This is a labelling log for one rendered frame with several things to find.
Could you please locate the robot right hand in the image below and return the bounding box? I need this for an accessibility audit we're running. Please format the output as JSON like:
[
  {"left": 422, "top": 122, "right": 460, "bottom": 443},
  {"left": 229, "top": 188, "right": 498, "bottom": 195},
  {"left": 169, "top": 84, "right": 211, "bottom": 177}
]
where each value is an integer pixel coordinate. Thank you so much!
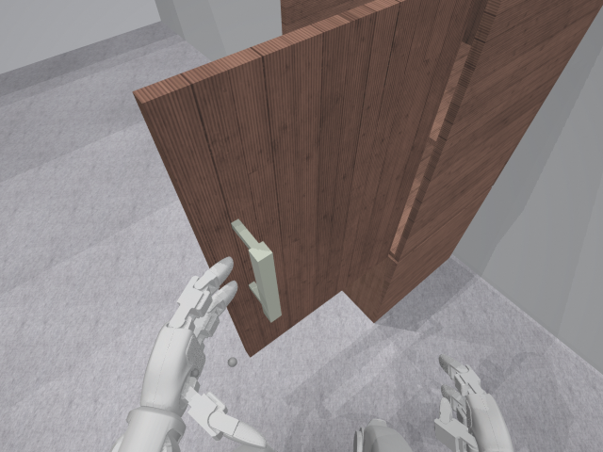
[{"left": 434, "top": 354, "right": 513, "bottom": 452}]

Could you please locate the right robot thigh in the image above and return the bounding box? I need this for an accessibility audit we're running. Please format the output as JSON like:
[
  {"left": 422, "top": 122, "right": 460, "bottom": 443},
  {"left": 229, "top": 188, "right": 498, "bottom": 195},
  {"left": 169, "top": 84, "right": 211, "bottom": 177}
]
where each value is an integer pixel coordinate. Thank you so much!
[{"left": 353, "top": 425, "right": 413, "bottom": 452}]

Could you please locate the cupboard door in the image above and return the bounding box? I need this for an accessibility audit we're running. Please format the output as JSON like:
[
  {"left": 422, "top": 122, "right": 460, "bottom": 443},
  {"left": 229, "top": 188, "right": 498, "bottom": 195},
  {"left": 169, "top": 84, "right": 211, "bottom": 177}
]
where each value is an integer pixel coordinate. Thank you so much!
[{"left": 132, "top": 0, "right": 476, "bottom": 358}]

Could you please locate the robot left hand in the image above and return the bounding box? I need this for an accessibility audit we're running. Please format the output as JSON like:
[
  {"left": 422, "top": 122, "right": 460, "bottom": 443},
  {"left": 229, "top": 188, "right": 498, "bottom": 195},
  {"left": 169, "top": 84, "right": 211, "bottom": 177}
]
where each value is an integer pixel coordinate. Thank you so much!
[{"left": 139, "top": 256, "right": 267, "bottom": 449}]

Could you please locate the robot right shin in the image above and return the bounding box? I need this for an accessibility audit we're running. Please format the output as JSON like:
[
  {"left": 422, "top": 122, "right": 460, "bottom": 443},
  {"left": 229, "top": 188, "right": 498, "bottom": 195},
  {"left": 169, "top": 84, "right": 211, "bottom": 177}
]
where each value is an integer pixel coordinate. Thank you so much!
[{"left": 367, "top": 419, "right": 387, "bottom": 427}]

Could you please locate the handle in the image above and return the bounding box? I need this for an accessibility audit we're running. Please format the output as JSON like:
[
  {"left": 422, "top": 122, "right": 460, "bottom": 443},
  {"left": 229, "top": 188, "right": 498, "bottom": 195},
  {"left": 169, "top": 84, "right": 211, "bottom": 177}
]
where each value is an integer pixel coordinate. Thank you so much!
[{"left": 231, "top": 219, "right": 282, "bottom": 323}]

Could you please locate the left robot forearm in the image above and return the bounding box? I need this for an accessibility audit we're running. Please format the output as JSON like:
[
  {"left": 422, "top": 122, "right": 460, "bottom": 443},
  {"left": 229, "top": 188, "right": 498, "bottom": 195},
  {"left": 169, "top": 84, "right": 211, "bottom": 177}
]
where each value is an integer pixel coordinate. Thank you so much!
[{"left": 109, "top": 407, "right": 186, "bottom": 452}]

